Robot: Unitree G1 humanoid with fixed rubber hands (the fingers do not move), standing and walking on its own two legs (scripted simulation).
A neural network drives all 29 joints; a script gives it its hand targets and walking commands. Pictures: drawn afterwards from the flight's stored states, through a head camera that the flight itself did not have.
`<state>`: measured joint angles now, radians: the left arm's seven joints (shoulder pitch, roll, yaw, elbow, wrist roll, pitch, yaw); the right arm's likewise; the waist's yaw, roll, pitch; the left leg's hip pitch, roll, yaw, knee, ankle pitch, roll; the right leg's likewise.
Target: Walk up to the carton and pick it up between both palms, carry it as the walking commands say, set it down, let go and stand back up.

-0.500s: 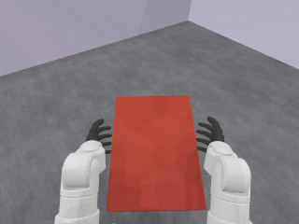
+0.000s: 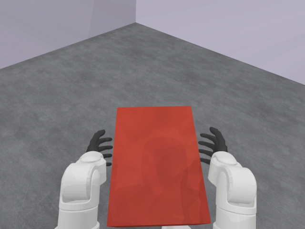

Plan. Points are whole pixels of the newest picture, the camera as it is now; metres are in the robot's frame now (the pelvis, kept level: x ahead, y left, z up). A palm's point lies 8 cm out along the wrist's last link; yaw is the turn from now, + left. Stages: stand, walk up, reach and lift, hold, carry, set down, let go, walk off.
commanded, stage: carry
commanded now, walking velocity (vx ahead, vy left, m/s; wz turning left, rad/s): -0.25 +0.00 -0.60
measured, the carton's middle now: (155, 164) +0.30 +0.00 +0.01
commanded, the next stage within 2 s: none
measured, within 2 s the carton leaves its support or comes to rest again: neither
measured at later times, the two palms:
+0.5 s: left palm out of the picture +0.11 +0.02 +0.08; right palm out of the picture +0.01 -0.25 +0.10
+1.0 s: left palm out of the picture -0.08 -0.02 +0.08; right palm out of the picture -0.25 -0.25 +0.09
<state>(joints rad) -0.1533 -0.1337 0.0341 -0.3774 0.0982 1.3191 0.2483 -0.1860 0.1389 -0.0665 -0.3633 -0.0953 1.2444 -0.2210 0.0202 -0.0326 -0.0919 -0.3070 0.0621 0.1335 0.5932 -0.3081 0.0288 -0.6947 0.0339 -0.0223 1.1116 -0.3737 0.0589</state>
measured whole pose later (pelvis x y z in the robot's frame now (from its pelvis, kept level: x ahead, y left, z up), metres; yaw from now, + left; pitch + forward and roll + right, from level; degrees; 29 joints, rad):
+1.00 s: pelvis -0.37 +0.03 -0.01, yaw -34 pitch +2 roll +1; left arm -0.18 -0.14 0.02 -0.35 0.09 1.27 0.23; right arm -0.17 0.14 -0.08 -0.42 -0.11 1.24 -0.23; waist -0.02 0.01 -0.02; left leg -0.59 0.11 0.10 1.02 -0.47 -0.06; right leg -0.44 -0.01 0.00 0.61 -0.20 -0.01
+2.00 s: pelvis -0.65 +0.29 +0.00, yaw -69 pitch +1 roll -2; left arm -0.14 -0.13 0.02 -0.47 0.08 1.29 0.25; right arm -0.16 0.14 -0.05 -0.46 -0.11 1.23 -0.21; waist 0.04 0.01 -0.01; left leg -0.37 0.16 0.19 0.59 -0.23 0.00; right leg -0.53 -0.01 -0.04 0.94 -0.39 0.07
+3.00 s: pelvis -0.76 +0.50 -0.01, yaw -77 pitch +0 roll +1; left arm -0.18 -0.14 0.04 -0.32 0.11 1.29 0.24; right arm -0.20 0.14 -0.08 -0.35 -0.12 1.25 -0.22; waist -0.04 -0.02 -0.08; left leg -0.40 0.07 0.17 0.59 -0.19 0.01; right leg -0.44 -0.04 -0.01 0.60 -0.17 0.00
